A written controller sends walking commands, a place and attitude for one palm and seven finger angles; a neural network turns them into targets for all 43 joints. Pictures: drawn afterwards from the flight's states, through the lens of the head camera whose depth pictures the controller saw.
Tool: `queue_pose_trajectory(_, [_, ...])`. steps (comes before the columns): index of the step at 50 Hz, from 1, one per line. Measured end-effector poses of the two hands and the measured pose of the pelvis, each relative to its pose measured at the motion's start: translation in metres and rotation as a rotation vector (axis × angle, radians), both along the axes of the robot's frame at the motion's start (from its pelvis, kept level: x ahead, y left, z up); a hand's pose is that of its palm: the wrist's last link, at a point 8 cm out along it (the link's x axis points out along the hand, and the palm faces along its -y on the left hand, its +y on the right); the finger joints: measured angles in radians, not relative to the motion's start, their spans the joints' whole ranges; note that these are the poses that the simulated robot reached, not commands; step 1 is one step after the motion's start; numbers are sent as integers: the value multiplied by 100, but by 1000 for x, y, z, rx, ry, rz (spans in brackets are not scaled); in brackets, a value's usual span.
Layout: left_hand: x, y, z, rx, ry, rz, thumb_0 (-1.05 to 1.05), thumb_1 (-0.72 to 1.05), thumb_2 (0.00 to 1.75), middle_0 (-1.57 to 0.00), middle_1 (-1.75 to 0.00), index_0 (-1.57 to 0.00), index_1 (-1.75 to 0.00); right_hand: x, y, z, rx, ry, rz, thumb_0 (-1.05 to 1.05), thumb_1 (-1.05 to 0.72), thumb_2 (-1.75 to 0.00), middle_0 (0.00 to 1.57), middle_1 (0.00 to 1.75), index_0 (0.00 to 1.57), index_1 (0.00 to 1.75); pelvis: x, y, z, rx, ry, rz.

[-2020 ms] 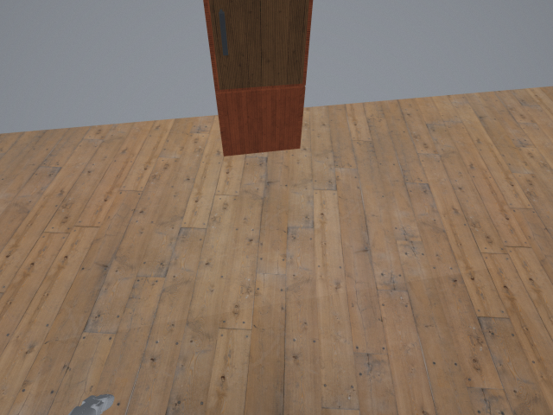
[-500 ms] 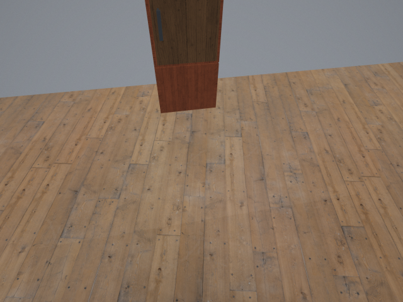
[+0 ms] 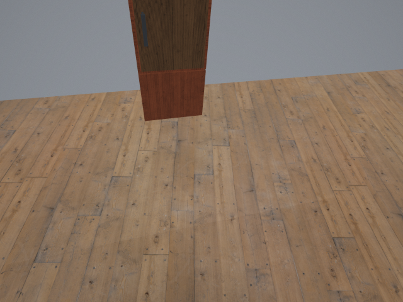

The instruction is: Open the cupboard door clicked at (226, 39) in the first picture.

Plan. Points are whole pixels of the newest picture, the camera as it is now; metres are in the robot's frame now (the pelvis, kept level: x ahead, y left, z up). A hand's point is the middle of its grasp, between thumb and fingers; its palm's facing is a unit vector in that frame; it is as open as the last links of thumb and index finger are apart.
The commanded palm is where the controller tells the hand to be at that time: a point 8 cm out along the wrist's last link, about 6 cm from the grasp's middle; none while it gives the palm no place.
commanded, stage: walk to a spot facing it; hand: left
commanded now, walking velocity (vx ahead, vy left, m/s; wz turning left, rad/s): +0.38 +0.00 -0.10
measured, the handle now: (144, 29) +1.42 +0.39 -0.07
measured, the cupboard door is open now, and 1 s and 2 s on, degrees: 0 0 0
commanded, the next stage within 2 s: turn to face it in 1.24 s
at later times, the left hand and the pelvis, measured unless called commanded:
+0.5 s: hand (149, 246) +0.29 +0.14 -0.17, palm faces +0.00 -0.98 -0.20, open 7.2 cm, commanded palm none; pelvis +0.21 -0.04 +0.00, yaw +0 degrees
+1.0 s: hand (137, 193) +0.44 +0.21 -0.16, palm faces +0.02 -0.99 -0.13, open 7.3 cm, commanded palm none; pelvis +0.43 +0.04 +0.02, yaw -3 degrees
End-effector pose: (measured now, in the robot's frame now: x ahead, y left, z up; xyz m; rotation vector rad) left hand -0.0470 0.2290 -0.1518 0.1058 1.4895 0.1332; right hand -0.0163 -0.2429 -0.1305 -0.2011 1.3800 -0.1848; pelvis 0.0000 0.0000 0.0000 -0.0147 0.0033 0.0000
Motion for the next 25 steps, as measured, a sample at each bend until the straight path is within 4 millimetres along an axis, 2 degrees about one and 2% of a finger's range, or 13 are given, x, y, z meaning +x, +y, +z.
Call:
queue_pose_trajectory(2, [16, 0, 1, -7, 24, -27, 0, 91, 90, -21, -30, -20, -30, -11, 10, 2, 3, 23, -44, 0, -91, -90, 20, 30, 21, 30, 13, 2, 2, -4, -3, -8])
queue_pose_trajectory(5, [62, 0, 5, -8, -15, -53, 1, 91, 90, -21, -30, -20, -30, -35, 25, 8, 21, 121, -99, 0, -91, -90, 20, 30, 21, 30, 34, 0, 6, -9, -5, -4])
queue_pose_trajectory(10, [176, -8, 10, -5, -174, -106, 1, 91, 90, -20, -30, -20, -30, -63, 42, 20, 68, 328, -169, 0, -91, -90, 20, 30, 21, 30, 72, -8, 5, -9, 0, -12])
queue_pose_trajectory(13, [250, -21, 10, 4, -282, -148, 1, 91, 90, -20, -30, -20, -30, -60, 41, 19, 91, 415, -209, 0, -91, -90, 20, 30, 21, 30, 102, -17, -3, -10, -3, -22])
queue_pose_trajectory(15, [291, -29, 7, 18, -355, -162, 0, 91, 90, -20, -30, -20, -30, -47, 34, 12, 100, 447, -226, 0, -91, -90, 20, 30, 21, 30, 126, -27, -12, -1, -13, -25])
queue_pose_trajectory(17, [317, -36, 6, 32, -407, -155, 0, 91, 90, -20, -30, -20, -30, -21, 22, 3, 100, 437, -227, 1, -91, -90, 20, 30, 21, 30, 145, -34, -18, -2, -24, -20])
queue_pose_trajectory(19, [328, -39, 8, 32, -413, -133, 0, 91, 90, -20, -30, -20, -30, 21, 8, -4, 85, 365, -212, 1, -91, -90, 20, 30, 21, 30, 160, -38, -14, -6, -39, -11])
queue_pose_trajectory(23, [328, -43, 13, 29, -342, -101, 0, 91, 90, -20, -30, -20, -30, 134, -17, -7, 46, 132, -143, 1, -91, -90, 20, 30, 20, 30, 192, -39, -1, -12, -43, -5])
queue_pose_trajectory(25, [326, -35, 16, 49, -308, -74, -1, 94, 90, -21, -30, -20, -30, 193, -23, -4, 34, 15, -108, 1, -91, -90, 20, 30, 20, 30, 208, -37, 4, -17, -38, -2])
